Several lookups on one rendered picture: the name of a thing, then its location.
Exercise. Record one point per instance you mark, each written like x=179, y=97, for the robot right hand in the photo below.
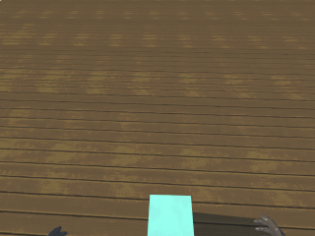
x=272, y=228

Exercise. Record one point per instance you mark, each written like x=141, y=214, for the carton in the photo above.
x=170, y=215

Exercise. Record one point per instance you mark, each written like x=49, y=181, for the robot left hand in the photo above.
x=56, y=232

